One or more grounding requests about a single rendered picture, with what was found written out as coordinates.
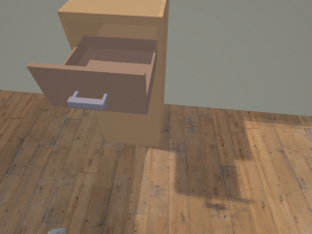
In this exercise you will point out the drawer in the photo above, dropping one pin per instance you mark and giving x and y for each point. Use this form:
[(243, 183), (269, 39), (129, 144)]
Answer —
[(124, 68)]

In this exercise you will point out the handle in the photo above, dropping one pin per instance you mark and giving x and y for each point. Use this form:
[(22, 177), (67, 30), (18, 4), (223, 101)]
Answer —
[(84, 102)]

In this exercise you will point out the cabinet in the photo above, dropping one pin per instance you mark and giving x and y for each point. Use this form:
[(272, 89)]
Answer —
[(135, 19)]

